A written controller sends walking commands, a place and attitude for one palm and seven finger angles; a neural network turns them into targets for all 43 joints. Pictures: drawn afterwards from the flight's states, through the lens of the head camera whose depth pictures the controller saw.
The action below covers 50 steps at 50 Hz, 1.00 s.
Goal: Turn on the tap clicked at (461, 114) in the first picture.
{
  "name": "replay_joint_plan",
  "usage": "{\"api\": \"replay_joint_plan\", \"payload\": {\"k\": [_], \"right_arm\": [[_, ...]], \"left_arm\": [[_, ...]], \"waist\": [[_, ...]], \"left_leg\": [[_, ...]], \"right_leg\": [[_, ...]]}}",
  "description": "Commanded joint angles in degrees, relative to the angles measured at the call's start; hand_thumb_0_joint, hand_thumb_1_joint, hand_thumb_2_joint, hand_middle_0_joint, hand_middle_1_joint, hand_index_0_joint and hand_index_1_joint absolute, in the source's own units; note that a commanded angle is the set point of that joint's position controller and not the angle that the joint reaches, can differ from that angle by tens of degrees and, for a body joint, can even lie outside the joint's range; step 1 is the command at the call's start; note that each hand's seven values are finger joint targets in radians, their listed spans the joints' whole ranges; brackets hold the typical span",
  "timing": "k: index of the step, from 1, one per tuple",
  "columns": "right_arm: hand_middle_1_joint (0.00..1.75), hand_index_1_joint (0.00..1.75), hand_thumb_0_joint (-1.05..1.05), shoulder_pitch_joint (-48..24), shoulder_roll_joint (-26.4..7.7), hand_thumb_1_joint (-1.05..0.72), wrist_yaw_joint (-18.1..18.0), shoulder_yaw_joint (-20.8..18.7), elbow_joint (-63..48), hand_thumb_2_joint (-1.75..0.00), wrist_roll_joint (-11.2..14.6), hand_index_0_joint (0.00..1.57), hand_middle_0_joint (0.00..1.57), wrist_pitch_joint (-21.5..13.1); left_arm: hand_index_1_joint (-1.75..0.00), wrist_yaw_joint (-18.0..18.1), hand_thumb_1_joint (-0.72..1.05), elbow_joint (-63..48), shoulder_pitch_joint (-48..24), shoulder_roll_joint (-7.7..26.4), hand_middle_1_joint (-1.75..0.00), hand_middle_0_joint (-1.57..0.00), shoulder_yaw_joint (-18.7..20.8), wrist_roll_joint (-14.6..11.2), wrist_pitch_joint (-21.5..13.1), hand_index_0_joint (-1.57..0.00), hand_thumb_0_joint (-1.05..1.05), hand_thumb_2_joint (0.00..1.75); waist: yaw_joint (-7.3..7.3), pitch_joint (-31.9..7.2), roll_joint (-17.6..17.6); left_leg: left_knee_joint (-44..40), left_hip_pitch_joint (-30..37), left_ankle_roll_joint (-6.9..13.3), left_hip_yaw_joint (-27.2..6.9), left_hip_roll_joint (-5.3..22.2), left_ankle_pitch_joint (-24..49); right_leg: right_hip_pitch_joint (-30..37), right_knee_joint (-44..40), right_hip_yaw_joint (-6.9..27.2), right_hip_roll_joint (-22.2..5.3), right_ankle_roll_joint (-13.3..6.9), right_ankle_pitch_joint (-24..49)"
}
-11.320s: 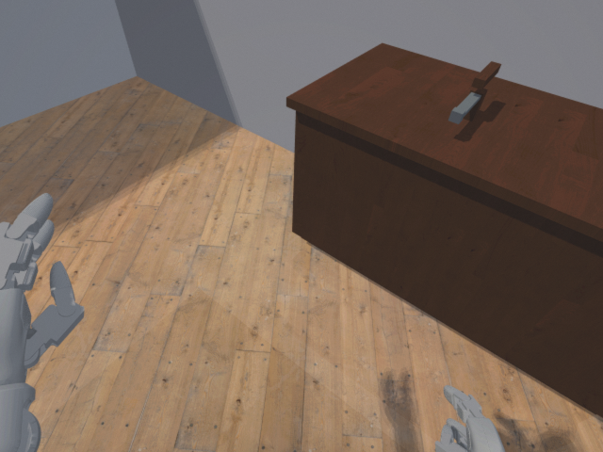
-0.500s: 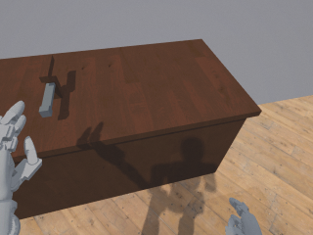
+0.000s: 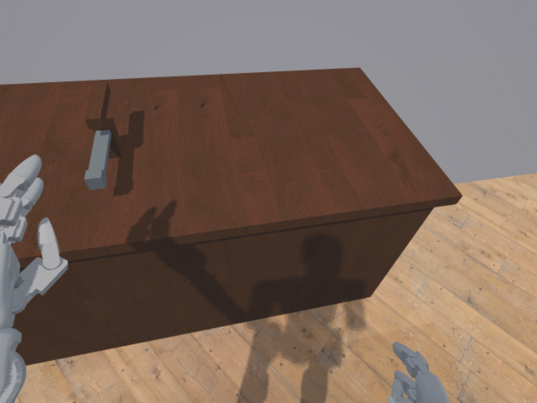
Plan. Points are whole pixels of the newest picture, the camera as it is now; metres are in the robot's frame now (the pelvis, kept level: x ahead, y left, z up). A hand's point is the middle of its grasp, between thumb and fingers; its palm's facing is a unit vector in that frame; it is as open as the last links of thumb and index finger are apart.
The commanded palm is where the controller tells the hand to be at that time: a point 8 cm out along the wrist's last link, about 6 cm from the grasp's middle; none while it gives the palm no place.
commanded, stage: shuffle to correct the standing spot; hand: left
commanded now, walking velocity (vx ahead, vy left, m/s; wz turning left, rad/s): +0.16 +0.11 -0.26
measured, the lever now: (95, 179) +0.46 +0.37 +0.02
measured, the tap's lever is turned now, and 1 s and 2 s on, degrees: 0 0 0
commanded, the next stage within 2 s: come to a stop and stand still in 0.82 s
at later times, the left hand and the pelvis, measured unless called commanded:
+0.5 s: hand (84, 222) +0.27 +0.25 +0.16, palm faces +0.37 -0.86 -0.36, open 7.4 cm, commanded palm +0.20 +0.29 +0.18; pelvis +0.04 +0.01 -0.01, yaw -1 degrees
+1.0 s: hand (86, 189) +0.31 +0.27 +0.17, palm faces +0.34 -0.80 -0.50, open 7.4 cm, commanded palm +0.24 +0.31 +0.18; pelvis +0.08 +0.03 -0.03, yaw +0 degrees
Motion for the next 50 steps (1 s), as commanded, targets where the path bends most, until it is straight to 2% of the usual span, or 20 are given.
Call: {"api": "replay_joint_plan", "payload": {"k": [1,8,19,22,25,27,28,30,31,32,33,36,38,42,44,46,47,48,49,50], "right_arm": [[0.3,0.3,0.0,-6.4,-7.0,-0.9,-0.3,-2.9,-9.6,-0.9,-0.4,0.2,0.2,-4.2],[0.3,0.3,0.0,-7.0,-7.3,-0.9,-0.1,-2.9,-10.7,-0.9,-0.8,0.2,0.2,-2.1],[0.3,0.3,0.0,-7.4,-7.2,-0.9,0.2,-3.0,-11.8,-0.9,-0.5,0.2,0.2,-0.9],[0.3,0.3,0.0,-6.9,-7.2,-0.9,0.4,-3.4,-11.4,-0.9,-0.3,0.2,0.2,-0.4],[0.3,0.3,0.0,-6.9,-7.2,-0.9,0.5,-3.9,-10.9,-0.9,0.0,0.2,0.2,0.0],[0.3,0.3,0.0,-6.7,-7.2,-0.9,0.9,-4.3,-10.6,-0.9,0.1,0.2,0.2,0.2],[0.3,0.3,0.0,-7.1,-6.7,-0.9,1.0,-4.0,-10.1,-0.9,0.0,0.2,0.2,0.4],[0.3,0.3,0.0,-6.6,-6.2,-0.9,0.6,-3.4,-9.1,-0.9,-0.2,0.2,0.2,1.1],[0.3,0.3,0.0,-6.8,-7.1,-0.9,0.2,-3.7,-9.7,-0.9,-0.1,0.2,0.2,0.7],[0.3,0.3,0.0,-6.7,-7.8,-0.9,0.1,-4.1,-10.4,-0.9,0.3,0.2,0.2,0.4],[0.3,0.3,0.0,-6.3,-7.4,-0.9,0.4,-4.1,-9.9,-0.9,-0.7,0.2,0.2,0.1],[0.3,0.3,0.0,-4.7,-7.6,-0.9,1.4,-5.5,-9.4,-0.9,-0.8,0.2,0.2,0.2],[0.3,0.3,0.0,-5.0,-7.2,-0.9,1.4,-5.3,-9.3,-0.9,-0.2,0.2,0.2,0.5],[0.3,0.3,0.0,-5.8,-6.5,-0.9,1.2,-4.5,-9.9,-0.9,-0.2,0.2,0.2,0.7],[0.3,0.3,0.0,-6.8,-6.6,-0.9,0.6,-3.8,-10.6,-0.9,-0.4,0.2,0.2,0.9],[0.3,0.3,0.0,-7.7,-6.9,-0.9,0.3,-4.0,-10.7,-0.9,0.0,0.2,0.2,1.3],[0.3,0.3,0.0,-8.1,-7.2,-0.9,0.4,-4.4,-10.4,-0.9,0.5,0.2,0.2,1.4],[0.3,0.3,0.0,-7.7,-7.2,-0.9,0.6,-5.3,-11.0,-0.9,0.4,0.2,0.2,0.8],[0.3,0.3,0.0,-6.6,-8.2,-0.9,1.1,-5.0,-11.1,-0.9,-0.5,0.2,0.2,0.7],[0.3,0.3,0.0,-3.9,-8.3,-0.9,2.2,-5.7,-9.9,-0.9,0.1,0.2,0.2,1.7]], "left_arm": [[-0.3,1.2,0.9,-13.4,-8.3,7.0,-0.3,-0.2,3.2,-0.2,-3.7,-0.2,0.0,0.9],[-0.3,1.5,0.9,-12.0,-9.5,6.9,-0.3,-0.2,3.1,0.5,-2.3,-0.2,0.0,0.9],[-0.3,1.6,0.9,-16.8,-6.2,9.4,-0.3,-0.2,6.3,-0.4,-2.6,-0.2,0.0,0.9],[-0.3,1.6,0.9,-16.0,-3.7,9.3,-0.3,-0.2,6.7,-0.5,-2.6,-0.2,0.0,0.9],[-0.3,1.9,0.9,-15.9,-2.1,10.0,-0.3,-0.2,8.0,-0.9,-2.9,-0.2,0.0,0.9],[-0.3,2.2,0.9,-17.8,-3.4,10.6,-0.3,-0.2,8.5,-1.0,-3.5,-0.2,0.0,0.9],[-0.3,2.5,0.9,-17.9,-3.2,11.1,-0.3,-0.2,9.3,-1.0,-3.8,-0.2,0.0,0.9],[-0.3,2.5,0.9,-18.5,-3.4,9.8,-0.3,-0.2,8.4,-0.8,-3.7,-0.2,0.0,0.9],[-0.3,2.2,0.9,-19.9,-3.7,8.9,-0.3,-0.2,7.5,-0.8,-3.8,-0.2,0.0,0.9],[-0.3,2.2,0.9,-20.1,-3.5,9.5,-0.3,-0.2,7.6,-0.5,-3.6,-0.2,0.0,0.9],[-0.3,2.0,0.9,-21.0,-4.8,10.1,-0.3,-0.2,7.1,-0.5,-3.6,-0.2,0.0,0.9],[-0.3,1.8,0.9,-18.7,-2.3,8.5,-0.3,-0.2,6.1,0.2,-2.1,-0.2,0.0,0.9],[-0.3,1.7,0.9,-18.8,-0.8,8.9,-0.3,-0.2,6.6,0.3,-1.3,-0.2,0.0,0.9],[-0.3,1.6,0.9,-19.7,2.9,10.5,-0.3,-0.2,8.6,0.2,-1.4,-0.2,0.0,0.9],[-0.3,1.5,0.9,-19.5,3.4,12.0,-0.3,-0.2,10.1,-0.2,-1.4,-0.2,0.0,0.9],[-0.3,1.3,0.9,-17.0,3.2,11.8,-0.3,-0.2,11.1,-1.3,-1.5,-0.2,0.0,0.9],[-0.3,1.4,0.9,-15.7,2.2,12.3,-0.3,-0.2,11.8,-1.1,-1.8,-0.2,0.0,0.9],[-0.3,1.3,0.9,-15.2,0.2,13.7,-0.3,-0.2,12.7,-1.5,-2.4,-0.2,0.0,0.9],[-0.3,1.3,0.9,-12.8,1.3,13.7,-0.3,-0.2,14.3,-2.1,-2.8,-0.2,0.0,0.9],[-0.3,0.8,0.9,-15.1,-0.7,11.9,-0.3,-0.2,12.7,-2.6,-2.6,-0.2,0.0,0.9]], "waist": [[-0.33,-8.0,6.0],[-0.51,-3.5,7.5],[-1.3,-8.0,7.6],[-1.16,-9.8,4.5],[-1.02,-11.3,-1.8],[-1.07,-9.9,-5.2],[-1.13,-8.1,-4.5],[-2.84,-6.6,1.2],[-2.95,-7.0,7.9],[-2.94,-6.4,14.2],[-3.84,-6.7,18.9],[-3.89,-5.0,8.1],[-3.41,-2.4,8.8],[-2.0,-3.2,11.9],[-1.22,-5.7,12.0],[0.51,-9.4,4.9],[1.33,-12.1,-2.8],[0.42,-15.3,-13.2],[-1.45,-11.6,-5.4],[-1.09,-10.7,-6.5]], "left_leg": [[-6.6,-3.6,-2.7,-6.9,6.8,6.4],[-9.8,-7.1,-1.8,-9.0,9.6,-4.9],[0.8,-3.3,-3.1,-5.6,6.1,15.9],[4.7,-3.4,-3.0,-5.0,5.9,19.6],[14.8,-8.5,-3.8,-2.5,2.9,18.6],[19.4,-15.6,-3.5,-2.3,1.1,3.7],[16.1,-15.7,-2.8,-3.9,2.3,-7.0],[1.3,-5.4,-1.5,-3.8,3.3,-4.7],[-3.1,0.9,-0.4,-8.3,5.5,5.2],[-4.4,8.6,0.3,-15.9,11.4,22.4],[-6.1,18.4,-0.6,-22.5,15.0,37.0],[-2.5,21.9,1.7,-17.4,14.4,37.0],[-5.3,14.8,2.4,-14.9,13.5,32.8],[-5.6,6.7,-0.7,-8.3,10.7,33.5],[-0.4,2.8,-1.9,-4.7,9.7,37.8],[12.4,-8.1,-3.0,-5.2,8.9,31.4],[27.7,-18.2,-3.6,-3.1,5.9,22.7],[49.3,-27.7,-3.6,-0.3,-0.8,-3.0],[56.4,-27.4,-2.6,-8.4,0.3,-12.1],[57.7,-25.6,-3.3,-10.7,2.1,-10.8]], "right_leg": [[8.5,-1.6,6.6,-3.0,-1.1,5.6],[4.3,3.4,3.9,-0.1,-1.8,-2.6],[6.9,8.3,5.9,-2.0,-3.8,11.0],[8.6,8.8,6.1,-3.0,-4.0,13.9],[12.7,6.8,13.4,-8.4,-7.7,20.0],[15.0,3.4,22.2,-15.4,-11.7,19.5],[12.1,2.1,24.0,-17.2,-11.7,16.1],[3.6,6.0,15.8,-11.5,-6.8,6.2],[-1.6,13.7,8.2,-3.8,-3.6,4.1],[-10.5,22.9,1.4,1.2,-0.7,-1.0],[-21.5,31.6,-0.1,2.3,-0.3,-16.1],[-30.1,40.5,0.3,0.8,-1.4,-15.4],[-28.3,39.5,-1.1,0.3,-0.9,-11.9],[-16.3,25.0,-5.1,0.0,-1.5,-5.1],[-5.8,15.3,-7.2,1.2,-2.1,-2.4],[14.0,4.1,-6.8,1.0,-3.3,5.6],[25.5,1.6,0.0,-4.2,-6.7,10.9],[27.9,-1.3,23.6,-19.0,-14.7,18.9],[15.8,-7.8,36.0,-25.6,-15.8,12.1],[8.7,-11.2,37.1,-26.0,-14.8,-3.1]]}}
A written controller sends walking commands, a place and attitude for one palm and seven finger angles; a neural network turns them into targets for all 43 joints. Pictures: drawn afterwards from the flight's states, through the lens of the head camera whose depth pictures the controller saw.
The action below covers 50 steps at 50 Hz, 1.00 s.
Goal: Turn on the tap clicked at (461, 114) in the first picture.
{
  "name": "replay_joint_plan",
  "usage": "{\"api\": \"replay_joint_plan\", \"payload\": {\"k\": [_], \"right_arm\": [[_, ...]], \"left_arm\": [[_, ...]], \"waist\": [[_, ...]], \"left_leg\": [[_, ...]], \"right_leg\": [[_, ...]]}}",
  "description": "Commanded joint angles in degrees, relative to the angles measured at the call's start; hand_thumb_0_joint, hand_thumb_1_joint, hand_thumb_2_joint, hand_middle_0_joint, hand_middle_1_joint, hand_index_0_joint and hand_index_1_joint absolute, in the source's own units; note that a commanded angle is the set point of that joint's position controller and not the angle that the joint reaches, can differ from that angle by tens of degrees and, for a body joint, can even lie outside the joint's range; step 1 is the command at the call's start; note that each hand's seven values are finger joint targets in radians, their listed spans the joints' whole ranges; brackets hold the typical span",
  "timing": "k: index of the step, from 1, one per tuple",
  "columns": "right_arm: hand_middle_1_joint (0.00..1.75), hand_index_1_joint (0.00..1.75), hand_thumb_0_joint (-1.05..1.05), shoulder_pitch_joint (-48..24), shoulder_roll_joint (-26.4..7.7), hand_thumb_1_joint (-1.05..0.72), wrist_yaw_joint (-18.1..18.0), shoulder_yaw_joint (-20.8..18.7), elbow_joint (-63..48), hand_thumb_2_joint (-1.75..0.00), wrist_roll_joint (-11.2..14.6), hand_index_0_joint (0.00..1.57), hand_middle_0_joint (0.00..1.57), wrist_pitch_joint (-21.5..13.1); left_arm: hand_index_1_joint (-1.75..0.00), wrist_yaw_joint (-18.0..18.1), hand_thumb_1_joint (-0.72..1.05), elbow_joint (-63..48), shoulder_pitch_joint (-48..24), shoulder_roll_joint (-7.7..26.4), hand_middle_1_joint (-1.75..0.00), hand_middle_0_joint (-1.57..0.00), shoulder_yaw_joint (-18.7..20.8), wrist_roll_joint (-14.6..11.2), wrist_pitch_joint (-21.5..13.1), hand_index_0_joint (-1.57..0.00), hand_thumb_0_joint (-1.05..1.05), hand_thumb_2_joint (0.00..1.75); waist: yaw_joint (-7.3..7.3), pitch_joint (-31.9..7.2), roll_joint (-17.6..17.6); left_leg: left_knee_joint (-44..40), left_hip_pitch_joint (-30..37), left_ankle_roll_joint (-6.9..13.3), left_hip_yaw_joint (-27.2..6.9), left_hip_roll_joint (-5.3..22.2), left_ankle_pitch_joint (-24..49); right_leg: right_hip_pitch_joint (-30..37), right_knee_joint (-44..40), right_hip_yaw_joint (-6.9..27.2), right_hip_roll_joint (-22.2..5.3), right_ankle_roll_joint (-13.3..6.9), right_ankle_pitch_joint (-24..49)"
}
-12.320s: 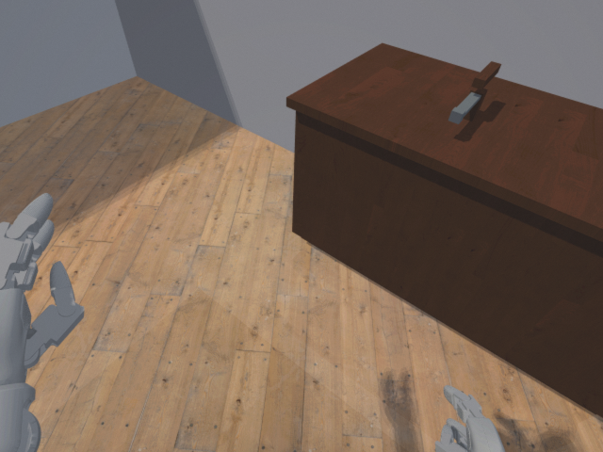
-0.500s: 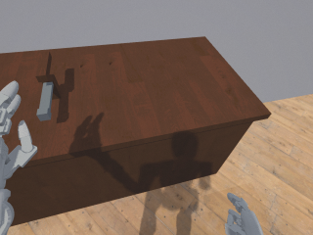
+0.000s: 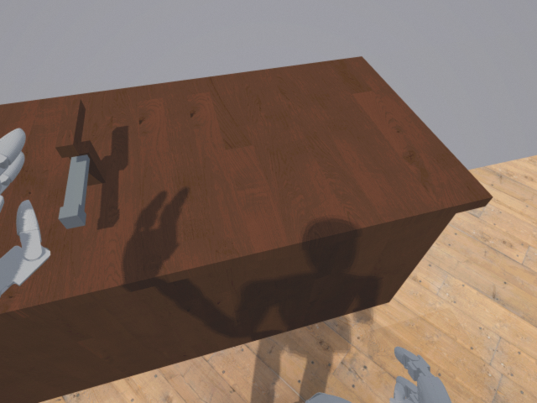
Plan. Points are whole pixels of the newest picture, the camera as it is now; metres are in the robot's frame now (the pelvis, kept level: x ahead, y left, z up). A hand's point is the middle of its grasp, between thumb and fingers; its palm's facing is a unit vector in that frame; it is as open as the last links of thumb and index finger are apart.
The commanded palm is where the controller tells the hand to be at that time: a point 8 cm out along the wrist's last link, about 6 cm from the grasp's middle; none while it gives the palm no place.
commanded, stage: come to a stop and stand still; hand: left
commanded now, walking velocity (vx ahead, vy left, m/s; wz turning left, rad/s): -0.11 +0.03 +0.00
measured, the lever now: (72, 216) +0.37 +0.34 +0.05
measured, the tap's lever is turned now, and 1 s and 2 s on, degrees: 0 0 0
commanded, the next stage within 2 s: look again from close up in 1.06 s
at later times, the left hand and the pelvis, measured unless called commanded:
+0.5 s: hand out of the picture +0.25 +0.30 +0.20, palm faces +0.42 -0.84 -0.35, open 7.4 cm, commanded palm +0.20 +0.32 +0.20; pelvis +0.03 +0.05 +0.02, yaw -1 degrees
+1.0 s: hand (5, 203) +0.29 +0.31 +0.19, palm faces +0.36 -0.86 -0.36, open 7.4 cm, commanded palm +0.23 +0.34 +0.20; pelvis +0.06 +0.07 +0.03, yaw -2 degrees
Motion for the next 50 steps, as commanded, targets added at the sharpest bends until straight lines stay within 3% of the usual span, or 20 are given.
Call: {"api": "replay_joint_plan", "payload": {"k": [1,2,3,4,5,8,9,11,14,15,16,17,20,23,25,29,34,40,44,50], "right_arm": [[0.3,0.3,0.0,-4.9,-7.9,-0.9,1.6,-3.9,-9.9,-0.9,0.2,0.2,0.2,-2.4],[0.3,0.3,0.0,-6.1,-7.0,-0.9,1.4,-3.0,-8.8,-0.9,0.2,0.2,0.2,-2.4],[0.3,0.3,0.0,-5.8,-6.3,-0.9,0.8,-2.2,-7.7,-0.9,-0.1,0.2,0.2,-2.4],[0.3,0.3,0.0,-6.9,-6.2,-0.9,0.1,-2.0,-7.4,-0.9,-0.2,0.2,0.2,-2.7],[0.3,0.3,0.0,-6.3,-5.7,-0.9,-0.7,-1.4,-7.3,-0.9,-0.5,0.2,0.2,-3.1],[0.3,0.3,0.0,-6.8,-5.0,-0.9,-2.7,-1.0,-7.5,-0.9,-1.7,0.2,0.2,-5.3],[0.3,0.3,0.0,-7.2,-5.2,-0.9,-3.3,-0.9,-7.2,-0.9,-1.5,0.2,0.2,-5.8],[0.3,0.3,0.0,-5.6,-5.3,-0.9,-3.3,-1.2,-7.9,-0.9,-1.4,0.2,0.2,-5.8],[0.3,0.3,0.0,-6.9,-7.6,-0.9,-3.3,-2.8,-9.6,-0.9,0.0,0.2,0.2,-5.8],[0.3,0.3,0.0,-6.6,-7.2,-0.9,-3.2,-2.2,-9.3,-0.9,0.3,0.2,0.2,-5.3],[0.3,0.3,0.0,-6.9,-6.7,-0.9,-3.0,-2.0,-9.7,-0.9,0.6,0.2,0.2,-5.3],[0.3,0.3,0.0,-7.1,-6.5,-0.9,-2.8,-1.9,-10.1,-0.9,0.7,0.2,0.2,-5.3],[0.3,0.3,0.0,-7.3,-6.4,-0.9,-2.3,-1.9,-10.0,-0.9,0.3,0.2,0.2,-6.2],[0.3,0.3,0.0,-6.3,-6.5,-0.9,-1.8,-2.0,-9.2,-0.9,0.0,0.2,0.2,-6.9],[0.3,0.3,0.0,-6.1,-6.6,-0.9,-1.8,-2.0,-8.3,-0.9,-0.3,0.2,0.2,-7.2],[0.3,0.3,0.0,-7.2,-6.4,-0.9,-2.0,-1.9,-7.4,-0.9,-0.3,0.2,0.2,-7.4],[0.3,0.3,0.0,-7.9,-5.9,-0.9,-1.9,-1.9,-8.3,-0.9,0.0,0.2,0.2,-6.5],[0.3,0.3,0.0,-7.4,-6.1,-0.9,-1.9,-2.0,-9.2,-0.9,-0.1,0.2,0.2,-5.1],[0.3,0.3,0.0,-8.3,-6.1,-0.9,-2.3,-2.2,-9.7,-0.9,0.3,0.2,0.2,-4.9],[0.3,0.3,0.0,-7.9,-6.4,-0.9,-2.7,-2.1,-9.5,-0.9,-0.1,0.2,0.2,-4.5]], "left_arm": [[-0.3,1.0,0.9,-10.9,-5.4,6.6,-0.3,-0.2,7.2,-1.6,-3.0,-0.2,0.0,0.9],[-0.3,1.3,0.9,-10.8,-5.9,6.1,-0.3,-0.2,6.2,-0.9,-2.8,-0.2,0.0,0.9],[-0.3,1.6,0.9,-10.2,-6.0,5.4,-0.3,-0.2,5.0,-0.4,-2.1,-0.2,0.0,0.9],[-0.3,2.2,0.9,-13.7,-8.8,6.4,-0.3,-0.2,4.5,-0.3,-1.9,-0.2,0.0,0.9],[-0.3,2.6,0.9,-13.0,-8.8,5.2,-0.3,-0.2,2.9,-0.2,-1.5,-0.2,0.0,0.9],[-0.3,3.8,0.9,-13.5,-7.4,5.7,-0.3,-0.2,3.1,0.5,-0.5,-0.2,0.0,0.9],[-0.3,4.1,0.9,-12.6,-5.4,6.8,-0.3,-0.2,4.2,0.5,-0.1,-0.2,0.0,0.9],[-0.3,4.0,0.9,-11.8,-6.3,4.2,-0.3,-0.2,2.8,0.8,0.1,-0.2,0.0,0.9],[-0.3,3.9,0.9,-9.5,-7.1,4.3,-0.3,-0.2,3.0,0.5,0.3,-0.2,0.0,0.9],[-0.3,3.7,0.9,-8.0,-7.1,3.8,-0.3,-0.2,2.8,0.3,0.0,-0.2,0.0,0.9],[-0.3,3.6,0.9,-6.9,-7.3,3.7,-0.3,-0.2,3.0,0.7,0.2,-0.2,0.0,0.9],[-0.3,3.4,0.9,-6.8,-8.0,3.0,-0.3,-0.2,2.2,1.2,0.3,-0.2,0.0,0.9],[-0.3,2.9,0.9,-8.9,-7.4,2.9,-0.3,-0.2,1.3,1.5,-0.5,-0.2,0.0,0.9],[-0.3,2.6,0.9,-9.4,-6.9,2.9,-0.3,-0.2,1.1,1.6,-1.0,-0.2,0.0,0.9],[-0.3,2.7,0.9,-9.5,-7.2,2.5,-0.3,-0.2,0.6,1.2,-1.0,-0.2,0.0,0.9],[-0.3,2.9,0.9,-10.0,-9.1,4.5,-0.3,-0.2,2.0,1.0,-1.0,-0.2,0.0,0.9],[-0.3,2.5,0.9,-9.6,-6.0,4.2,-0.3,-0.2,2.5,0.4,-0.6,-0.2,0.0,0.9],[-0.3,2.2,0.9,-9.4,-1.4,2.9,-0.3,-0.2,2.2,-0.2,-0.4,-0.2,0.0,0.9],[-0.3,2.5,0.9,-12.1,-2.5,4.6,-0.3,-0.2,3.4,-0.2,-0.3,-0.2,0.0,0.9],[-0.3,2.6,0.9,-11.2,-3.4,3.0,-0.3,-0.2,1.5,-0.4,-0.1,-0.2,0.0,0.9]], "waist": [[2.05,-10.3,-8.6],[1.79,-7.8,-4.8],[1.46,-7.8,-3.7],[1.39,-9.2,-2.8],[1.57,-9.3,-4.0],[3.13,-10.7,-7.0],[3.08,-10.2,-6.4],[2.84,-10.0,-4.4],[2.95,-7.0,-0.3],[2.59,-7.8,5.1],[2.42,-4.7,9.0],[2.56,-2.8,8.4],[2.34,-5.6,4.5],[2.51,-7.0,1.8],[2.14,-8.1,-0.9],[2.22,-10.7,1.5],[2.37,-11.8,1.1],[2.16,-11.8,2.0],[2.01,-12.6,2.3],[2.04,-12.4,3.6]], "left_leg": [[26.9,-18.3,-2.6,-9.8,5.3,2.6],[23.7,-15.4,-3.1,-8.7,7.4,4.4],[18.0,-11.4,-3.2,-6.1,7.8,5.5],[10.0,-6.4,-2.8,-4.2,7.6,4.2],[3.9,-2.3,-2.4,-1.4,6.7,5.4],[-15.3,4.6,-1.7,5.4,2.4,4.2],[-22.0,7.1,-1.2,5.3,2.4,5.1],[-29.4,7.5,-1.2,3.9,3.0,7.1],[-35.7,3.8,0.9,-5.7,10.6,11.0],[-39.2,-2.7,1.1,-7.7,12.4,2.2],[-43.1,-11.1,1.7,-9.6,13.7,-8.3],[-43.5,-15.8,2.0,-9.8,14.0,-11.5],[-39.3,-10.7,0.9,-7.5,11.2,-1.2],[-36.8,-7.7,-0.4,-4.9,8.5,0.5],[-34.5,-2.7,-1.2,-4.1,7.2,7.5],[-34.7,3.1,-1.9,-4.0,7.8,17.9],[-35.6,3.4,-2.6,-4.3,8.6,23.9],[-35.5,2.3,-2.9,-3.9,8.6,25.5],[-35.1,3.4,-3.1,-3.8,8.6,26.1],[-34.9,3.9,-3.1,-3.8,8.5,27.4]], "right_leg": [[10.1,-23.4,41.2,-25.4,-8.3,-6.2],[3.2,-24.0,34.7,-23.0,-7.1,-7.5],[-0.7,-24.2,28.2,-20.4,-5.1,-8.0],[-3.4,-24.3,26.4,-19.2,-3.8,-9.5],[-5.9,-25.9,22.0,-18.1,-2.7,-14.7],[-2.4,-26.8,19.8,-14.7,-0.7,-26.3],[-1.9,-25.0,19.3,-13.5,0.2,-25.1],[2.6,-21.5,16.6,-10.7,2.4,-22.0],[6.5,-11.7,13.5,-4.7,5.4,-9.4],[10.7,-9.2,12.1,-4.3,5.9,-12.2],[14.4,-6.2,11.7,-2.9,6.2,-10.6],[17.4,-4.9,11.4,-2.6,6.3,-6.7],[18.1,-8.8,11.6,-2.4,6.3,-0.6],[16.9,-13.8,14.6,-3.2,5.8,-1.9],[14.7,-15.8,16.0,-4.2,5.2,0.5],[15.8,-13.5,14.5,-3.7,5.2,11.0],[18.6,-11.9,12.3,-3.2,5.7,15.7],[19.6,-12.1,11.5,-3.2,5.7,17.3],[19.5,-11.8,12.1,-3.3,5.5,18.9],[18.8,-12.2,11.8,-3.4,5.5,19.0]]}}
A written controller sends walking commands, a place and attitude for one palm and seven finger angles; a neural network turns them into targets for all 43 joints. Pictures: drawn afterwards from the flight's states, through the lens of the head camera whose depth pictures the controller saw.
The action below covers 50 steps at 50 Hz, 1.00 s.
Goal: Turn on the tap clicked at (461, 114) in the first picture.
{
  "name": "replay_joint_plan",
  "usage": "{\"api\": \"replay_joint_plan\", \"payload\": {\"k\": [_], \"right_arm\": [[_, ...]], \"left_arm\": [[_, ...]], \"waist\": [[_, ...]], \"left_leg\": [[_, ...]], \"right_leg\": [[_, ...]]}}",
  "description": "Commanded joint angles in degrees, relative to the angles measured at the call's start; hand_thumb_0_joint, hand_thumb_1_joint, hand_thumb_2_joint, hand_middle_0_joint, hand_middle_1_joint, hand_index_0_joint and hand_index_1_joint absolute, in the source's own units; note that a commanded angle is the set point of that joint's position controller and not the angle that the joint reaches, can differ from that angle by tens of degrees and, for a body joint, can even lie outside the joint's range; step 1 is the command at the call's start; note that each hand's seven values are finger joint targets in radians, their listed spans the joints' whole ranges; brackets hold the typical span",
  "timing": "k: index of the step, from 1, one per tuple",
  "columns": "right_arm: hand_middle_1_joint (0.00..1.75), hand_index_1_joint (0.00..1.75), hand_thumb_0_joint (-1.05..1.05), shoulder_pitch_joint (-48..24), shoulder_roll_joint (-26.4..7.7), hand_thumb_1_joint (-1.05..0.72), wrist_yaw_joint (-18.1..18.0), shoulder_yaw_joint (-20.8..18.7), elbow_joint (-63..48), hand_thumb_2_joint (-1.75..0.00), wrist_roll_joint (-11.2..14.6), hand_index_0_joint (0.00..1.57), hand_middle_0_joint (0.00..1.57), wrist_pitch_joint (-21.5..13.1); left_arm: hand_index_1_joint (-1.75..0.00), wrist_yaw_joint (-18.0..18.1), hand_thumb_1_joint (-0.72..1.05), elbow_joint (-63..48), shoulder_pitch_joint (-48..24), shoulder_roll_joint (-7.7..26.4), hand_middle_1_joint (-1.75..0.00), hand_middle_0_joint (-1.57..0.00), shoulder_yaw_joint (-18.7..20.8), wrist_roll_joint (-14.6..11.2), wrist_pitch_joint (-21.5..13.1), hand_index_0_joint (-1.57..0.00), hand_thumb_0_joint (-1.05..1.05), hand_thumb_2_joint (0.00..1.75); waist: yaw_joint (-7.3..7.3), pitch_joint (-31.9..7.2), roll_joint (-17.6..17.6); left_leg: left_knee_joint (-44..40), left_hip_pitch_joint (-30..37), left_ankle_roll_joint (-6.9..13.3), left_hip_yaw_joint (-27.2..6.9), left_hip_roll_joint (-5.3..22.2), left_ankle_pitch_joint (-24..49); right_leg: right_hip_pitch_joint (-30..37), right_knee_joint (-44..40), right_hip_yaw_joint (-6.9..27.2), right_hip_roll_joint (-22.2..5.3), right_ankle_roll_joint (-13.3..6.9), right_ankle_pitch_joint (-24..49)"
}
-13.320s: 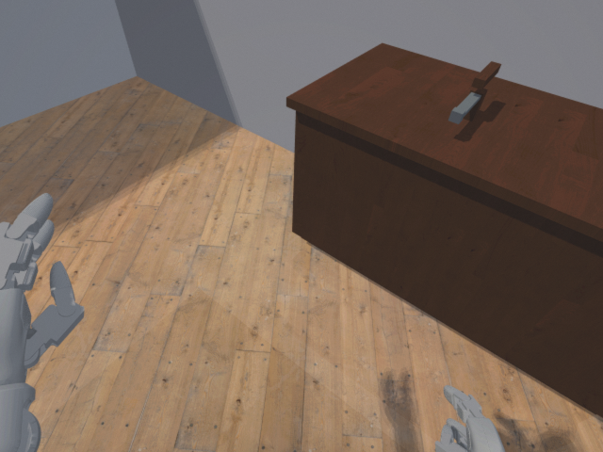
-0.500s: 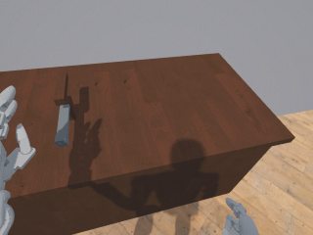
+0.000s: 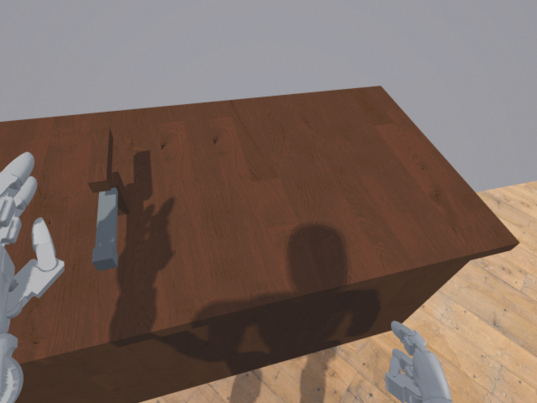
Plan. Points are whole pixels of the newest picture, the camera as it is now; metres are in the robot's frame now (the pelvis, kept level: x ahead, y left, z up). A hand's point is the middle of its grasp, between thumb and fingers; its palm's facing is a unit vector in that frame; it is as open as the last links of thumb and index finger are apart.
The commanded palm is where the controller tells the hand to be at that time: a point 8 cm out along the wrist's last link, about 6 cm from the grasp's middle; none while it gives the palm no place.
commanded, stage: come to a stop and stand still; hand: left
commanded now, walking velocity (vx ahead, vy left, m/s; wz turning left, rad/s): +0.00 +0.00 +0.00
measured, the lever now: (105, 257) +0.30 +0.28 +0.02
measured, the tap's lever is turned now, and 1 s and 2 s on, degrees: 0 0 0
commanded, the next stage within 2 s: look again from close up in 0.06 s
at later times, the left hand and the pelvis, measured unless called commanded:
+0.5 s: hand (78, 294) +0.20 +0.23 +0.14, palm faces +0.25 -0.86 -0.44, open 7.4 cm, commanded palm +0.14 +0.27 +0.17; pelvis -0.03 -0.01 +0.00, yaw -2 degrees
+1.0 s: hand (50, 270) +0.22 +0.26 +0.15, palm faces +0.32 -0.87 -0.38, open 7.4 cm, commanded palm +0.16 +0.30 +0.17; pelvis -0.01 +0.02 -0.01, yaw -1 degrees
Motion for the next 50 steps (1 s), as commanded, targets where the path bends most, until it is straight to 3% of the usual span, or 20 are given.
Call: {"api": "replay_joint_plan", "payload": {"k": [1,7,8,9,10,14,18,19,20,24,25,35,36,37,38,39,40,42,46,50], "right_arm": [[0.3,0.3,0.0,-4.2,-6.9,-0.9,-0.9,-3.1,-8.8,-0.9,0.0,0.2,0.2,-2.9],[0.3,0.3,0.0,-4.2,-6.9,-0.9,-1.0,-2.9,-8.7,-0.9,-0.1,0.2,0.2,-2.5],[0.3,0.3,0.0,3.8,-8.8,-0.9,-0.4,-2.8,-7.0,-0.9,-3.4,0.2,0.2,-5.3],[0.3,0.3,0.0,-2.5,-4.0,-0.9,0.1,-2.2,-2.9,-0.9,0.1,0.2,0.2,-4.1],[0.3,0.3,0.0,0.3,-6.0,-0.9,1.3,-3.7,-5.2,-0.9,-1.0,0.2,0.2,-4.5],[0.3,0.3,0.0,-2.8,-6.1,-0.9,4.7,-3.6,-8.8,-0.9,2.0,0.2,0.2,-4.7],[0.3,0.3,0.0,-3.6,-6.7,-0.9,2.5,-3.0,-9.3,-0.9,1.6,0.2,0.2,-4.1],[0.3,0.3,0.0,-5.1,-6.8,-0.9,1.8,-2.8,-8.8,-0.9,1.8,0.2,0.2,-3.7],[0.3,0.3,0.0,-4.1,-6.3,-0.9,1.2,-2.2,-9.5,-0.9,1.4,0.2,0.2,-3.5],[0.3,0.3,0.0,-4.6,-6.3,-0.9,0.0,-1.7,-9.3,-0.9,1.2,0.2,0.2,-4.8],[0.3,0.3,0.0,-3.6,-6.2,-0.9,-0.1,-1.5,-9.1,-0.9,0.8,0.2,0.2,-5.2],[0.3,0.3,0.0,-1.8,-7.0,-0.9,0.4,-1.9,-6.9,-0.9,0.6,0.2,0.2,-6.8],[0.3,0.3,0.0,2.7,-9.9,-0.9,0.3,-2.4,-5.3,-0.9,-4.0,0.2,0.2,-8.3],[0.3,0.3,0.0,-1.2,-2.1,-0.9,-0.3,-0.3,-2.7,-0.9,-0.7,0.2,0.2,-7.2],[0.3,0.3,0.0,0.6,-6.2,-0.9,-0.1,-3.2,-6.2,-0.9,-0.1,0.2,0.2,-8.2],[0.3,0.3,0.0,-1.1,-6.3,-0.9,1.2,-3.3,-7.2,-0.9,0.9,0.2,0.2,-8.2],[0.3,0.3,0.0,-0.5,-7.3,-0.9,1.9,-3.3,-7.8,-0.9,0.6,0.2,0.2,-7.5],[0.3,0.3,0.0,-1.8,-7.2,-0.9,2.5,-3.0,-8.4,-0.9,0.8,0.2,0.2,-7.1],[0.3,0.3,0.0,-2.4,-6.7,-0.9,1.7,-2.8,-8.8,-0.9,1.0,0.2,0.2,-6.8],[0.3,0.3,0.0,-3.3,-6.7,-0.9,0.4,-2.7,-7.7,-0.9,0.6,0.2,0.2,-7.2]], "left_arm": [[-0.3,1.1,0.9,-13.0,-4.4,8.9,-0.3,-0.2,5.2,-0.4,-3.5,-0.2,0.0,0.9],[-0.3,1.2,0.9,-11.3,-4.4,8.2,-0.3,-0.2,4.4,-0.5,-2.9,-0.2,0.0,0.9],[-0.3,1.0,0.9,-22.0,-64.5,53.9,-0.3,-0.2,37.3,10.1,-8.6,-0.2,0.0,0.9],[-0.3,-0.6,0.9,1.3,-49.0,30.6,-0.3,-0.2,22.0,4.4,-6.2,-0.2,0.0,0.9],[-0.3,-2.4,0.9,6.2,-31.3,18.2,-0.3,-0.2,12.7,3.2,-6.0,-0.2,0.0,0.9],[-0.3,-4.0,0.9,-1.4,-2.3,4.0,-0.3,-0.2,0.7,-1.3,-5.4,-0.2,0.0,0.9],[-0.3,-2.3,0.9,-4.2,-3.1,13.1,-0.3,-0.2,9.0,-1.0,-4.4,-0.2,0.0,0.9],[-0.3,-1.3,0.9,-5.5,-3.7,17.4,-0.3,-0.2,13.6,-0.7,-4.5,-0.2,0.0,0.9],[-0.3,-1.8,0.9,-4.4,-4.1,13.5,-0.3,-0.2,10.7,-1.3,-5.0,-0.2,0.0,0.9],[-0.3,-1.5,0.9,-11.8,-10.7,17.1,-0.3,-0.2,12.6,-0.6,-7.1,-0.2,0.0,0.9],[-0.3,-1.7,0.9,-9.7,-10.2,13.6,-0.3,-0.2,9.5,-0.8,-7.3,-0.2,0.0,0.9],[-0.3,-1.7,0.9,-4.0,-8.4,8.2,-0.3,-0.2,3.7,0.5,-7.2,-0.2,0.0,0.9],[-0.3,-1.2,0.9,-22.4,-65.0,55.0,-0.3,-0.2,36.6,8.6,-12.5,-0.2,0.0,0.9],[-0.3,-3.5,0.9,13.2,-29.6,17.5,-0.3,-0.2,13.8,2.5,-10.0,-0.2,0.0,0.9],[-0.3,-4.0,0.9,12.4,-12.9,9.0,-0.3,-0.2,7.1,0.3,-8.8,-0.2,0.0,0.9],[-0.3,-4.1,0.9,6.1,-7.7,2.5,-0.3,-0.2,1.6,-1.5,-8.8,-0.2,0.0,0.9],[-0.3,-3.3,0.9,-0.3,-7.3,5.6,-0.3,-0.2,2.6,-1.1,-9.0,-0.2,0.0,0.9],[-0.3,-2.2,0.9,-4.8,-4.9,7.9,-0.3,-0.2,3.6,-0.7,-8.9,-0.2,0.0,0.9],[-0.3,-0.9,0.9,-7.3,-6.1,11.4,-0.3,-0.2,8.2,-1.0,-8.5,-0.2,0.0,0.9],[-0.3,-0.5,0.9,-9.1,-13.2,12.2,-0.3,-0.2,8.9,-0.9,-9.0,-0.2,0.0,0.9]], "waist": [[-0.09,-10.3,7.0],[-0.09,-8.8,5.6],[1.14,-0.4,2.4],[0.53,-3.1,15.6],[1.15,-10.6,16.9],[1.82,-13.1,5.1],[1.55,-8.0,-8.3],[1.49,-7.7,-5.5],[0.86,-7.0,-4.7],[0.78,-6.6,7.7],[0.75,-6.5,7.3],[0.71,-4.8,3.8],[1.54,-3.6,-1.3],[0.16,-12.3,-1.5],[2.62,-9.5,5.9],[1.67,-10.4,14.1],[1.21,-9.4,15.3],[1.96,-6.6,8.9],[1.33,-6.5,-0.7],[0.63,-7.6,5.6]], "left_leg": [[-5.2,-3.0,-2.2,-4.6,4.8,17.3],[-6.1,-4.2,-1.7,-4.5,4.6,11.0],[2.5,-13.2,0.6,-2.1,6.1,16.2],[0.9,-3.5,-1.9,-4.8,7.3,19.9],[-0.5,2.6,-4.1,-3.6,4.3,24.0],[-2.1,-0.3,-0.6,-1.5,4.4,13.2],[-4.3,-5.0,-0.6,-2.9,4.4,0.6],[-4.7,-4.1,-0.5,-2.3,4.4,-0.3],[-5.1,-5.4,-0.2,-2.9,4.1,-2.0],[-5.0,-5.6,0.3,-2.5,3.8,-5.5],[-5.3,-6.5,0.4,-2.7,3.7,-7.2],[-7.2,-6.5,0.2,-3.3,4.0,-8.5],[0.0,-12.0,0.4,-0.8,4.6,-1.9],[-1.9,-5.0,0.5,-3.2,1.6,1.8],[-2.7,-1.6,-0.4,-1.6,2.3,1.3],[-4.1,0.1,-0.3,-1.2,3.3,3.6],[-6.8,-5.4,-0.1,-3.7,4.8,2.8],[-8.6,-11.9,0.4,-4.8,6.0,-0.1],[-7.4,-10.7,0.3,-5.2,5.7,1.0],[-6.1,-6.9,-0.4,-5.2,5.0,5.9]], "right_leg": [[10.1,0.9,2.8,-1.5,-1.5,15.8],[9.0,-0.8,4.0,-1.8,-1.5,12.8],[1.0,-1.1,4.8,-2.6,-1.0,9.6],[-6.0,1.9,2.2,-7.3,-6.0,5.5],[-1.5,6.4,4.2,-3.1,-6.3,10.2],[6.6,1.8,5.2,-3.3,-1.9,11.6],[4.3,-3.5,5.6,-3.3,-1.0,-0.3],[2.6,-3.7,5.5,-3.0,-1.1,-2.7],[2.2,-4.1,5.0,-3.4,-1.3,-5.4],[1.3,-4.1,7.6,-3.6,-1.9,-6.7],[1.7,-4.5,6.9,-3.8,-1.9,-8.0],[0.4,-4.7,5.5,-2.2,-1.4,-8.1],[0.1,-3.2,7.4,-3.0,-1.3,0.7],[0.0,-1.8,6.6,-5.5,-3.3,-1.5],[0.3,-3.4,12.2,-4.2,-3.6,-2.1],[1.7,-0.2,7.7,-3.8,-3.4,1.6],[5.2,3.2,5.5,-2.9,-2.8,1.3],[7.8,5.1,3.4,-1.7,-1.5,0.7],[6.9,4.3,2.4,-1.5,-0.7,3.0],[5.6,4.0,3.2,-2.1,-1.1,6.2]]}}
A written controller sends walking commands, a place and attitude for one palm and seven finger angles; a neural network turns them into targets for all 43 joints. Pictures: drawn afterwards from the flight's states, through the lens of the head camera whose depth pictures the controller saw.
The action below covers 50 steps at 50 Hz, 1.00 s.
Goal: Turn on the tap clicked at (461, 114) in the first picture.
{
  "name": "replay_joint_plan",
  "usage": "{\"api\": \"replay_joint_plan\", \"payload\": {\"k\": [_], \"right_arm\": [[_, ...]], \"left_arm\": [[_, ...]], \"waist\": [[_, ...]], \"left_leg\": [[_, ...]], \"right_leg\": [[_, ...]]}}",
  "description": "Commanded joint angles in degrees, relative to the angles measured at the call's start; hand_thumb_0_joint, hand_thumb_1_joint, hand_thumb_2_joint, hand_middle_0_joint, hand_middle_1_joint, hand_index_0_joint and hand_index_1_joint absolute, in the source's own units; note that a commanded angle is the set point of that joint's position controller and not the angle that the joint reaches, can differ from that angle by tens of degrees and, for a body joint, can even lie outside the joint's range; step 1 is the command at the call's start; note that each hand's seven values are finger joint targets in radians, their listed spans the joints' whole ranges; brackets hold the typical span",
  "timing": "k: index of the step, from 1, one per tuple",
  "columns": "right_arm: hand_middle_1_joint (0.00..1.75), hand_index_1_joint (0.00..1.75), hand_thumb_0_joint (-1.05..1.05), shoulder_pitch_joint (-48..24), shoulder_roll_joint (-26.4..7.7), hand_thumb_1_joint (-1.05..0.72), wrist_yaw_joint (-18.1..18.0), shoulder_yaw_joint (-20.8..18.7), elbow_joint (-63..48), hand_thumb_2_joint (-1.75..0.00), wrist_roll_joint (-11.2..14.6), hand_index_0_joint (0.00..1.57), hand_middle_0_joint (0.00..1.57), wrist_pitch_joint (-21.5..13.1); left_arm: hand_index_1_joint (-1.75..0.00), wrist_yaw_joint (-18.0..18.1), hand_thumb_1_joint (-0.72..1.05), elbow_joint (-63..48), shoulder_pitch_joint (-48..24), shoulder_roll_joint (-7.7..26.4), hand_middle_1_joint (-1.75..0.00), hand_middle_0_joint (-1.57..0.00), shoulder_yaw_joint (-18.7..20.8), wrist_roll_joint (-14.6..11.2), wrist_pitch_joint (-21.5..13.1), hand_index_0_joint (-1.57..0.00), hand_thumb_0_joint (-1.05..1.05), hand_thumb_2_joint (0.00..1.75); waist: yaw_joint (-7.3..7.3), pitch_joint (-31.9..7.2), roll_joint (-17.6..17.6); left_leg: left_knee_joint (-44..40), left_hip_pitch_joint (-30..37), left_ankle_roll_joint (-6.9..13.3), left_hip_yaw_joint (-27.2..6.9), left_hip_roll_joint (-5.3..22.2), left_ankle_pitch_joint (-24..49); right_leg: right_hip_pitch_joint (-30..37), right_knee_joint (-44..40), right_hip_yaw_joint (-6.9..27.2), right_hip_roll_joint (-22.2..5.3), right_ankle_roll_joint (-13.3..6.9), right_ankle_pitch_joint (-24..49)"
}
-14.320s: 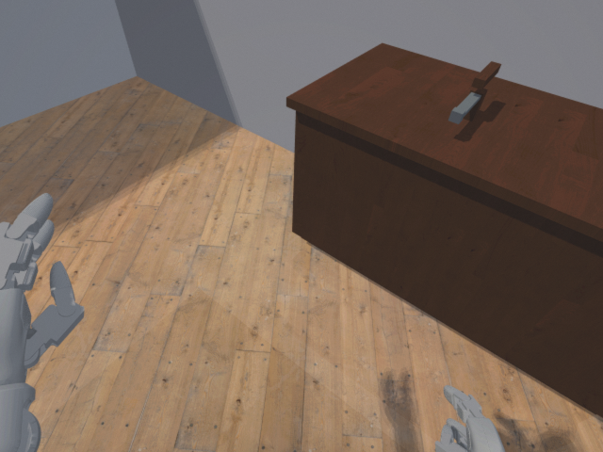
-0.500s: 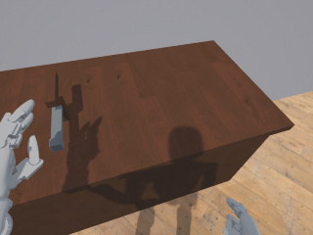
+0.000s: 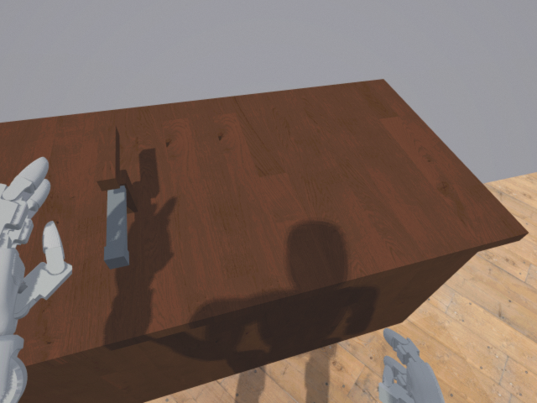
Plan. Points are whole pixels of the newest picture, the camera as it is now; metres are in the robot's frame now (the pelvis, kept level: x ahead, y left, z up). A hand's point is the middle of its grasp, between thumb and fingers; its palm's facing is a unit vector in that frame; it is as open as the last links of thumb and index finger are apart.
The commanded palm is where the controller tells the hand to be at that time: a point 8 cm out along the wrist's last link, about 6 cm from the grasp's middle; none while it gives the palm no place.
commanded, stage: come to a stop and stand still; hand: left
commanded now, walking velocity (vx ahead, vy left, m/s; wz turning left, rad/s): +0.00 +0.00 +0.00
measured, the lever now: (116, 256) +0.30 +0.26 +0.03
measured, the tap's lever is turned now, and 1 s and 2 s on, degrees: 0 0 0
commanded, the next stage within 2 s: look again from close up in 0.48 s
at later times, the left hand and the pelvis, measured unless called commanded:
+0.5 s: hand (57, 248) +0.23 +0.25 +0.17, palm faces +0.40 -0.85 -0.35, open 7.4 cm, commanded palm +0.17 +0.28 +0.18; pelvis +0.02 +0.00 +0.00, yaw +1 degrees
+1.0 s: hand (71, 261) +0.22 +0.24 +0.16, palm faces +0.40 -0.85 -0.35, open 7.4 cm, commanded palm +0.16 +0.27 +0.18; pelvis +0.00 -0.01 +0.01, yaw +1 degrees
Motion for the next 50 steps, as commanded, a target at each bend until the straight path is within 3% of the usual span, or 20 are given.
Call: {"api": "replay_joint_plan", "payload": {"k": [1,5,9,10,14,15,19,21,25,29,30,34,35,36,39,40,44,45,49,50], "right_arm": [[0.3,0.3,0.0,-5.6,-7.6,-0.9,-1.5,-3.4,-8.4,-0.9,-0.1,0.2,0.2,-3.4],[0.3,0.3,0.0,-5.7,-7.6,-0.9,-1.2,-3.5,-7.5,-0.9,-0.3,0.2,0.2,-3.4],[0.3,0.3,0.0,-6.6,-7.7,-0.9,-0.6,-3.7,-7.8,-0.9,0.0,0.2,0.2,-2.3],[0.3,0.3,0.0,-5.9,-7.7,-0.9,-0.6,-3.6,-7.8,-0.9,-0.5,0.2,0.2,-1.6],[0.3,0.3,0.0,-6.9,-7.7,-0.9,-1.0,-3.8,-8.9,-0.9,0.0,0.2,0.2,-0.1],[0.3,0.3,0.0,-6.3,-7.8,-0.9,-1.0,-3.7,-9.1,-0.9,-0.5,0.2,0.2,0.4],[0.3,0.3,0.0,-7.2,-7.7,-0.9,-1.5,-3.8,-10.0,-0.9,-0.1,0.2,0.2,0.6],[0.3,0.3,0.0,-6.1,-8.0,-0.9,-1.5,-4.1,-10.0,-0.9,-0.3,0.2,0.2,0.8],[0.3,0.3,0.0,-6.1,-8.1,-0.9,-1.7,-3.7,-9.5,-0.9,-0.4,0.2,0.2,1.1],[0.3,0.3,0.0,-7.0,-8.2,-0.9,-2.0,-3.8,-9.4,-0.9,0.1,0.2,0.2,1.0],[0.3,0.3,0.0,-6.5,-8.3,-0.9,-2.0,-3.6,-9.2,-0.9,-0.4,0.2,0.2,1.3],[0.3,0.3,0.0,-7.4,-8.2,-0.9,-2.2,-3.7,-9.4,-0.9,-0.1,0.2,0.2,1.0],[0.3,0.3,0.0,-6.8,-8.2,-0.9,-2.2,-3.5,-9.1,-0.9,-0.5,0.2,0.2,1.2],[0.3,0.3,0.0,-6.7,-8.1,-0.9,-2.2,-3.6,-9.5,-0.9,-0.3,0.2,0.2,1.1],[0.3,0.3,0.0,-7.3,-8.2,-0.9,-2.2,-3.8,-9.3,-0.9,-0.1,0.2,0.2,0.8],[0.3,0.3,0.0,-6.7,-8.2,-0.9,-2.2,-3.4,-9.2,-0.9,-0.6,0.2,0.2,0.9],[0.3,0.3,0.0,-7.3,-8.1,-0.9,-2.2,-3.7,-9.3,-0.9,-0.1,0.2,0.2,0.6],[0.3,0.3,0.0,-6.4,-8.3,-0.9,-2.2,-3.5,-8.9,-0.9,-0.5,0.2,0.2,0.8],[0.3,0.3,0.0,-7.3,-8.3,-0.9,-2.2,-3.8,-9.1,-0.9,0.0,0.2,0.2,0.4],[0.3,0.3,0.0,-6.6,-8.2,-0.9,-2.2,-3.5,-9.1,-0.9,-0.4,0.2,0.2,0.5]], "left_arm": [[-0.3,2.3,0.9,-13.6,-12.2,11.5,-0.3,-0.2,8.7,-1.0,-3.6,-0.2,0.0,0.9],[-0.3,2.4,0.9,-14.0,-10.9,8.0,-0.3,-0.2,5.3,-0.7,-3.0,-0.2,0.0,0.9],[-0.3,2.8,0.9,-15.9,-7.3,8.4,-0.3,-0.2,5.9,-0.4,-2.1,-0.2,0.0,0.9],[-0.3,2.7,0.9,-13.8,-5.6,7.4,-0.3,-0.2,5.2,-0.5,-1.9,-0.2,0.0,0.9],[-0.3,3.1,0.9,-16.2,-3.7,10.4,-0.3,-0.2,8.8,-0.7,-1.7,-0.2,0.0,0.9],[-0.3,2.7,0.9,-15.1,-2.8,8.9,-0.3,-0.2,7.6,-0.9,-1.8,-0.2,0.0,0.9],[-0.3,3.1,0.9,-19.5,-3.4,11.2,-0.3,-0.2,9.4,-1.0,-1.7,-0.2,0.0,0.9],[-0.3,2.9,0.9,-18.8,-2.8,9.6,-0.3,-0.2,7.7,-1.1,-1.6,-0.2,0.0,0.9],[-0.3,3.0,0.9,-15.6,-2.8,8.0,-0.3,-0.2,6.1,-0.9,-0.9,-0.2,0.0,0.9],[-0.3,3.4,0.9,-16.2,-5.0,9.1,-0.3,-0.2,6.6,-0.7,-0.5,-0.2,0.0,0.9],[-0.3,3.1,0.9,-14.1,-4.7,7.4,-0.3,-0.2,5.0,-0.7,-0.5,-0.2,0.0,0.9],[-0.3,3.6,0.9,-15.9,-5.5,10.0,-0.3,-0.2,7.2,-0.5,-0.3,-0.2,0.0,0.9],[-0.3,3.3,0.9,-14.1,-4.7,8.0,-0.3,-0.2,5.6,-0.7,-0.4,-0.2,0.0,0.9],[-0.3,3.3,0.9,-14.6,-4.7,8.5,-0.3,-0.2,5.9,-0.7,-0.3,-0.2,0.0,0.9],[-0.3,3.6,0.9,-16.6,-4.8,10.3,-0.3,-0.2,7.5,-0.5,-0.4,-0.2,0.0,0.9],[-0.3,3.3,0.9,-14.5,-4.0,8.3,-0.3,-0.2,5.9,-0.7,-0.4,-0.2,0.0,0.9],[-0.3,3.5,0.9,-15.3,-3.7,10.1,-0.3,-0.2,7.6,-0.6,-0.2,-0.2,0.0,0.9],[-0.3,3.2,0.9,-13.2,-3.6,7.8,-0.3,-0.2,5.6,-0.8,-0.2,-0.2,0.0,0.9],[-0.3,3.6,0.9,-15.8,-4.7,10.0,-0.3,-0.2,7.1,-0.4,-0.1,-0.2,0.0,0.9],[-0.3,3.3,0.9,-14.6,-4.6,8.2,-0.3,-0.2,5.7,-0.7,-0.1,-0.2,0.0,0.9]], "waist": [[0.35,-8.4,6.9],[-0.08,-10.8,5.3],[-0.22,-11.9,6.9],[-0.25,-11.3,5.7],[-0.36,-11.2,5.8],[-0.44,-11.0,5.1],[-0.37,-11.7,8.5],[-0.41,-11.8,7.8],[-0.45,-10.0,6.0],[-0.33,-8.9,5.9],[-0.38,-8.2,5.1],[-0.19,-7.9,4.1],[-0.27,-7.9,3.8],[-0.18,-7.6,4.2],[-0.24,-8.1,4.9],[-0.24,-7.9,4.2],[-0.15,-7.6,4.4],[-0.36,-7.1,3.0],[-0.2,-7.3,5.1],[-0.32,-7.2,4.3]], "left_leg": [[-8.4,-3.4,-3.0,-7.2,6.9,10.1],[-5.4,1.5,-4.3,-6.5,6.6,20.6],[-4.8,3.0,-5.6,-6.1,6.9,26.7],[-5.0,1.7,-5.4,-6.5,7.1,26.6],[-5.3,0.2,-5.7,-6.4,6.8,24.7],[-5.8,-0.5,-5.5,-6.6,6.7,24.6],[-5.4,1.5,-5.9,-6.4,7.2,27.0],[-5.3,1.8,-5.6,-6.5,7.4,27.3],[-6.6,0.2,-5.3,-6.4,7.4,21.8],[-8.0,-1.2,-5.0,-6.6,7.2,15.3],[-8.6,-2.4,-4.4,-6.5,7.0,12.9],[-9.0,-3.0,-3.7,-7.0,6.7,8.4],[-9.3,-3.6,-3.4,-6.8,6.4,7.2],[-9.3,-3.7,-3.2,-6.9,6.5,6.2],[-8.9,-3.2,-3.3,-7.0,6.3,7.0],[-9.3,-3.8,-3.1,-6.9,6.0,6.4],[-8.9,-3.3,-2.8,-6.6,6.3,5.1],[-9.4,-3.9,-2.8,-6.8,6.0,4.1],[-9.4,-3.0,-2.8,-6.9,6.4,5.0],[-9.9,-3.2,-2.9,-6.9,6.3,5.7]], "right_leg": [[9.1,-0.4,0.8,-0.5,-3.3,9.5],[9.2,-1.5,0.6,-0.6,-3.6,15.6],[10.0,-1.1,0.2,-0.3,-3.6,18.1],[10.3,-1.6,-0.5,-0.5,-3.6,17.7],[12.0,-1.9,-0.3,-0.5,-3.7,18.9],[12.0,-2.1,-0.9,-0.5,-3.8,18.3],[11.8,-1.7,-1.1,-0.4,-3.6,18.3],[11.8,-1.9,-1.1,-0.4,-3.7,18.4],[11.0,-3.0,-1.0,-0.4,-3.4,15.8],[11.2,-3.5,0.0,-0.5,-3.3,13.7],[10.9,-4.1,-0.2,-0.5,-3.2,12.3],[11.2,-5.0,0.9,-0.8,-3.3,10.2],[11.0,-5.5,0.7,-0.7,-3.3,9.1],[11.1,-5.8,1.2,-0.9,-3.3,8.6],[11.1,-5.8,1.6,-0.9,-3.5,9.2],[11.0,-6.2,1.1,-0.8,-3.3,8.3],[10.4,-6.8,2.0,-1.0,-3.3,7.5],[9.9,-7.2,1.8,-0.7,-3.3,5.9],[9.8,-6.7,2.1,-0.7,-3.3,6.9],[9.7,-6.8,1.7,-0.1,-3.1,7.1]]}}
